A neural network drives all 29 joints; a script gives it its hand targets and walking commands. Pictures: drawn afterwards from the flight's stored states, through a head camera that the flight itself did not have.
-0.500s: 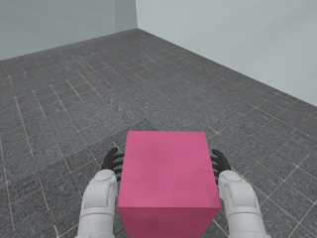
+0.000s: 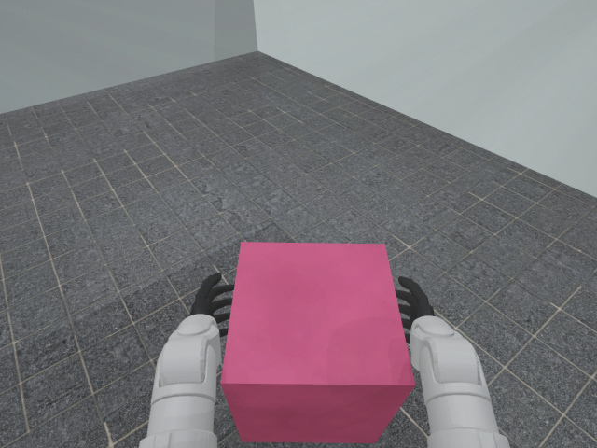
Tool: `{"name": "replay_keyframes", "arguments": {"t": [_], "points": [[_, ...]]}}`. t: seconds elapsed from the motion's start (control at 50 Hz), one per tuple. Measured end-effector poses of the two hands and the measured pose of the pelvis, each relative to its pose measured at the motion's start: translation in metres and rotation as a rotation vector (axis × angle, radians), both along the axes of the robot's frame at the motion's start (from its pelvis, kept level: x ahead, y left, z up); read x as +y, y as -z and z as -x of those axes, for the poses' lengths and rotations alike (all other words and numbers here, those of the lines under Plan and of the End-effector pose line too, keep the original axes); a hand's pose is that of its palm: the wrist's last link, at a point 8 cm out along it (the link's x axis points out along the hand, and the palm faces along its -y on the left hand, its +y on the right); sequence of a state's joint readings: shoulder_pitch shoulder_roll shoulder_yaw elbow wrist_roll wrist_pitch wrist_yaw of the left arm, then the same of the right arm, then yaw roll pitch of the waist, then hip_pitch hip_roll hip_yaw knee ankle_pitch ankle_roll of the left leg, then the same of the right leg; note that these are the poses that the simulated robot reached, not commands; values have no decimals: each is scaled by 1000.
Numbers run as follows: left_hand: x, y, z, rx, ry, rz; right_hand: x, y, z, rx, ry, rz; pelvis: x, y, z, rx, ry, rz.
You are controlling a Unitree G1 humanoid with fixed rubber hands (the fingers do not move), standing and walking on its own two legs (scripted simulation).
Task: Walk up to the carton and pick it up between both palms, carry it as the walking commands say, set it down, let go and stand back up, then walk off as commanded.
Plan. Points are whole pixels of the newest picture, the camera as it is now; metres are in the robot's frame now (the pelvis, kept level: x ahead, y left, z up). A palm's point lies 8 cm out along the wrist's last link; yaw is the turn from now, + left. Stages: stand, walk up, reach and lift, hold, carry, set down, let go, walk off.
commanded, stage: hold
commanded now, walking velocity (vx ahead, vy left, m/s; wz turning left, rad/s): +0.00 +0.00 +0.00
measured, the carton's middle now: (310, 346) +0.28 +0.00 -0.03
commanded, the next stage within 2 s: carry in 0.62 s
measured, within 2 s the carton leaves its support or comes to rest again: neither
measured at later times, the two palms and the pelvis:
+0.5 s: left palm (204, 325) +0.28 +0.15 +0.04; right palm (421, 329) +0.27 -0.15 +0.03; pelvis +0.00 +0.00 +0.00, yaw +0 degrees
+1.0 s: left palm (170, 316) +0.27 +0.18 +0.08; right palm (397, 296) +0.29 -0.12 +0.08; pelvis -0.03 +0.01 -0.03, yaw +6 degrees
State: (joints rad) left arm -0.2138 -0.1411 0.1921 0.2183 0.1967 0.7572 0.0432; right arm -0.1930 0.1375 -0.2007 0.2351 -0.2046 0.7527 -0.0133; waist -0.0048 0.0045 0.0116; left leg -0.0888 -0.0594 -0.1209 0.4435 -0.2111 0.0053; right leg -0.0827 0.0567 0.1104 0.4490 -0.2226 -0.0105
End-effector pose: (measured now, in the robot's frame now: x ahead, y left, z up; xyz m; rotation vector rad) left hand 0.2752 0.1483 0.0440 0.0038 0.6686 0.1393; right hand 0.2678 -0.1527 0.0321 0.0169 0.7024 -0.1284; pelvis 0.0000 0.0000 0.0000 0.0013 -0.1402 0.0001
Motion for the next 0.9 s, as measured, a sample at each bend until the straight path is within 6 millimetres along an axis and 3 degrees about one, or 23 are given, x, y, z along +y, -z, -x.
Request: {"name": "replay_keyframes", "arguments": {"t": [0.62, 0.78, 0.9], "points": [[0, 0, -1, 0, 11, -6, -1, 0, 1, 0, 0, 8, 1, 0, 0, 15, 4, -1], [2, -10, 3, -53, -22, 4, 2, -11, -3, -53, -10, -5, 1, 14, 7, 128, -26, 6], [14, -24, 6, -76, -83, 36, 14, -29, -13, -74, -28, -13, 6, 23, 23, 150, -75, 15]]}}
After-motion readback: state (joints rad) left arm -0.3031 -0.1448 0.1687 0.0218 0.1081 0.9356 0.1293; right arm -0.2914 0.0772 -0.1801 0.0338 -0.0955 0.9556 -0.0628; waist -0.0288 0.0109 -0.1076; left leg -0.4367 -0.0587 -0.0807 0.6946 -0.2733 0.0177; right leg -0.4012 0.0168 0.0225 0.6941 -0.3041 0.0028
